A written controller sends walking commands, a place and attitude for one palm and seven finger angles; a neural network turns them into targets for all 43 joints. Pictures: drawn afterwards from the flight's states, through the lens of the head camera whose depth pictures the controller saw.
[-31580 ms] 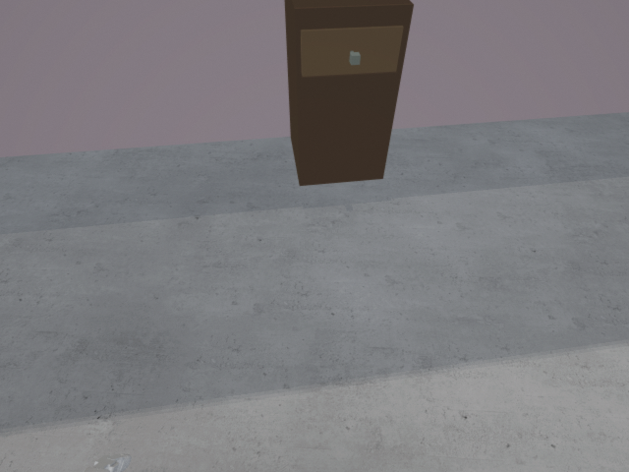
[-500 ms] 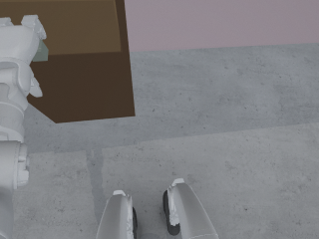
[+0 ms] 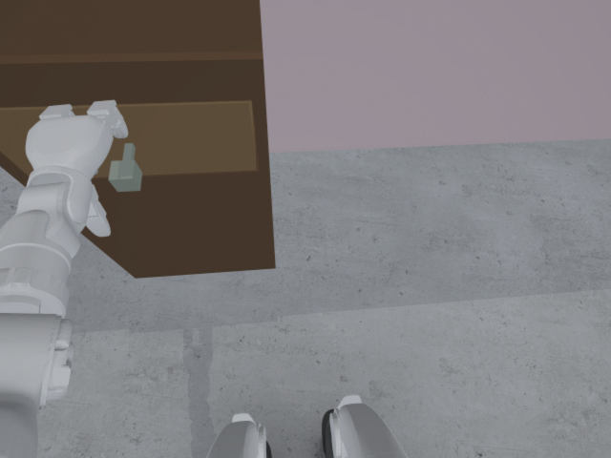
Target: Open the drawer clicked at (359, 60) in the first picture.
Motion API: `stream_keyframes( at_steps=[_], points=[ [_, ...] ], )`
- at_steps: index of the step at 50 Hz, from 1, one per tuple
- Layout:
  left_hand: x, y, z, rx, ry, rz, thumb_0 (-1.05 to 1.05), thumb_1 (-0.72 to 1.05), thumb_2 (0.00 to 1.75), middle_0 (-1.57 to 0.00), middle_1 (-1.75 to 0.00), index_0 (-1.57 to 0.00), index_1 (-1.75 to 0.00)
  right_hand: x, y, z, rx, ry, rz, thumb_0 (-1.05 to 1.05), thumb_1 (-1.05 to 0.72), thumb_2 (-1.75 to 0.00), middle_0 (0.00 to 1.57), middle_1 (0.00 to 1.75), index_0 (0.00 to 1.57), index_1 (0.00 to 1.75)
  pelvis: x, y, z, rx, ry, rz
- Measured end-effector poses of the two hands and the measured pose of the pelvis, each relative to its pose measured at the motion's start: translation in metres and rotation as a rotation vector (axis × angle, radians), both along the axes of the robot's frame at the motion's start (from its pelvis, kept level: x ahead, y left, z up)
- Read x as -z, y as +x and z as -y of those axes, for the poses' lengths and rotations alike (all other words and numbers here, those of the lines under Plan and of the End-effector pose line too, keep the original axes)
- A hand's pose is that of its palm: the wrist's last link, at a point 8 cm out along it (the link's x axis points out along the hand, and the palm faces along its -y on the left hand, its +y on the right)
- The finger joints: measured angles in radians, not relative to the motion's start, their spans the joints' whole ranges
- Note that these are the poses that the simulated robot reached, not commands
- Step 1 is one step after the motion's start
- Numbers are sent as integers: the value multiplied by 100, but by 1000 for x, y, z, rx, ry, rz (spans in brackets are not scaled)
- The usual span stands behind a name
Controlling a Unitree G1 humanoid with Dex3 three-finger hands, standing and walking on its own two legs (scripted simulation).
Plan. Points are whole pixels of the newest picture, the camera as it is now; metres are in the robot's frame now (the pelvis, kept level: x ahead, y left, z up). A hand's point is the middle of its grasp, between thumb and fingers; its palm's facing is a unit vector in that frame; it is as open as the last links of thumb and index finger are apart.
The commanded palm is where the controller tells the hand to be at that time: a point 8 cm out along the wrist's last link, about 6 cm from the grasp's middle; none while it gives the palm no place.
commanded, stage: lift the fingers back up to retry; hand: left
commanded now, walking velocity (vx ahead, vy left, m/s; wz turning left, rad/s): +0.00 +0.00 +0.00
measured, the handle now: (127, 166) +0.55 +0.25 -0.05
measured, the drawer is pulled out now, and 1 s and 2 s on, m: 0.00 0.00 0.00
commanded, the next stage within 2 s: re-aim the fingers above the handle in 0.16 s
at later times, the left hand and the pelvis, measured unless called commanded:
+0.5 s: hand (83, 174) +0.49 +0.27 +0.01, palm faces -0.04 -0.03 -1.00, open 13.9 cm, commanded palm +0.48 +0.26 +0.06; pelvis +0.01 +0.01 +0.01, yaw +0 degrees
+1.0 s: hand (81, 178) +0.49 +0.28 +0.00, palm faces -0.13 +0.02 -0.99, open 13.9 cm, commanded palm +0.48 +0.26 +0.06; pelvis +0.00 +0.01 +0.00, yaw -1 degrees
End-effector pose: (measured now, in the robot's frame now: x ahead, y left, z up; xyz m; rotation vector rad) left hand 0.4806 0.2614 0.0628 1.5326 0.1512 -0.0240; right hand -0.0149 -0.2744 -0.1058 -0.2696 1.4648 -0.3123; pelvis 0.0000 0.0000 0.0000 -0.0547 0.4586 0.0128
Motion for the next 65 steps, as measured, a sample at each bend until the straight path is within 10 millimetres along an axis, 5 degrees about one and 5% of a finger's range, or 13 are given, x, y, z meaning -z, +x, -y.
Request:
stream_keyframes(
  at_steps=[20,30,40,48,52,57,61,65],
  points=[
    [4,-14,-6,16,-12,30,0,-49,30,-32,-120,-32,-120,-2,48,-9,-37,20,63,0,-91,-90,21,30,20,30,-9,15,-7,-1,2,23],
    [0,-12,-11,-38,43,25,0,-49,30,-32,-120,-32,-120,0,35,-13,-21,35,52,0,-91,-90,21,30,20,30,-7,8,-10,-1,-2,30],
    [-2,-1,16,50,-27,39,0,-49,30,-32,-120,-32,-120,-5,4,-12,13,7,19,0,-91,-90,21,30,20,30,-5,3,-9,4,1,29],
    [3,0,-8,-61,64,25,0,-49,30,-32,-120,-32,-120,2,-12,-10,27,27,-22,0,-91,-90,21,30,20,30,-1,-3,-9,22,7,12],
    [9,-10,-14,-67,47,-51,0,-49,30,-32,-120,-32,-120,0,-12,-11,31,27,-26,0,-91,-90,21,30,20,30,-5,-1,-8,19,8,16],
    [1,-15,2,42,-18,-20,0,-49,30,-32,-120,-32,-120,-6,-1,-9,19,1,1,0,-91,-90,21,30,20,30,-7,3,-6,3,3,25],
    [-8,-10,12,75,-31,72,0,-49,30,-32,-120,-32,-120,-4,11,-4,-3,-10,35,0,-91,-90,21,30,20,30,-4,2,-5,-4,0,24],
    [-7,0,0,-12,31,100,0,-49,30,-32,-120,-32,-120,1,20,0,-25,-4,60,0,-91,-90,21,30,20,30,1,-2,-4,-1,3,13]
  ],
)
